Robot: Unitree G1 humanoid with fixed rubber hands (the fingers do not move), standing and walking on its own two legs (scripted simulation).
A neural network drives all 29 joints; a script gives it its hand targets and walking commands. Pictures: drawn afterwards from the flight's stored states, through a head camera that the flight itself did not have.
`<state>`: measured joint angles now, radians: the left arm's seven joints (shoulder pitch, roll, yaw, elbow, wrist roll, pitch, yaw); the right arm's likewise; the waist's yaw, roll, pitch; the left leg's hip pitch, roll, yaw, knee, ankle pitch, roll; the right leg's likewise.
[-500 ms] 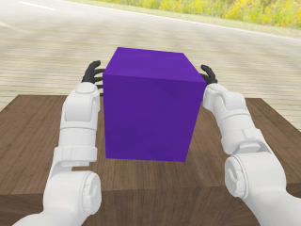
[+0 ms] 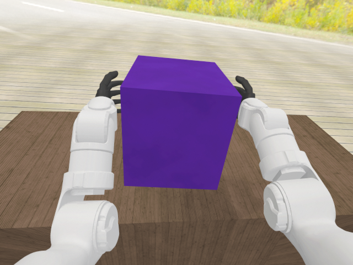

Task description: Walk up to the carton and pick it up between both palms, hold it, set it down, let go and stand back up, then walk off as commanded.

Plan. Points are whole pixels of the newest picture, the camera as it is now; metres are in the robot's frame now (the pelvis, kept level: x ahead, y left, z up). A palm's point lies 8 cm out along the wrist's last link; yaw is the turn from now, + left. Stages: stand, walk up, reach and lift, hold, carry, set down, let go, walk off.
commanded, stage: hold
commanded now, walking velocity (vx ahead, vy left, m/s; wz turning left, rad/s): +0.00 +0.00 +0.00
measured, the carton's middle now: (174, 117) +0.43 +0.02 +0.20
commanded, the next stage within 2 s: set down in 0.24 s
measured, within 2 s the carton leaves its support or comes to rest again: neither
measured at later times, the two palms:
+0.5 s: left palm (101, 93) +0.37 +0.18 +0.28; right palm (243, 101) +0.39 -0.13 +0.27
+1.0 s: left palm (104, 110) +0.39 +0.18 +0.23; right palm (233, 113) +0.41 -0.12 +0.23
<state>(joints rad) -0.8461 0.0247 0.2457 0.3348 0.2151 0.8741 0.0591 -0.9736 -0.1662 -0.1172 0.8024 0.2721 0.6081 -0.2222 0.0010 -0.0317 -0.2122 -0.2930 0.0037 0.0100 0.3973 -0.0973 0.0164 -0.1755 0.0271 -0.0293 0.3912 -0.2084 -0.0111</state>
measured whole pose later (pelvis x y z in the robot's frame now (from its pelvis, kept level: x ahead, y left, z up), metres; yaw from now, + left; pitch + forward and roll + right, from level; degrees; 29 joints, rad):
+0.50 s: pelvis +0.00 +0.00 +0.00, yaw +0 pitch -1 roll -1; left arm -0.92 0.03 0.33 0.45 0.26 0.72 0.02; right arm -1.00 -0.12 -0.18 0.86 0.16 0.47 -0.20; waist 0.00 -0.03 -0.21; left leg -0.28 0.00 0.01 0.40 -0.10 0.02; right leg -0.16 0.03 -0.03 0.38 -0.21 -0.01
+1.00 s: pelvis +0.00 +0.00 +0.00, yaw +0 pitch -3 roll -1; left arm -0.86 0.01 0.37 0.48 0.31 0.57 -0.01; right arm -0.99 -0.08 -0.21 0.97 0.08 0.23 -0.18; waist 0.00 -0.04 -0.08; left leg -0.23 0.00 0.01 0.40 -0.11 0.02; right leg -0.10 0.03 -0.03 0.37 -0.21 -0.01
